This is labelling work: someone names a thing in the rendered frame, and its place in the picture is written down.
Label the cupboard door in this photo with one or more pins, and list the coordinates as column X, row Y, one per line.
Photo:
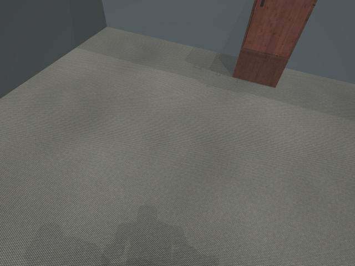
column 275, row 26

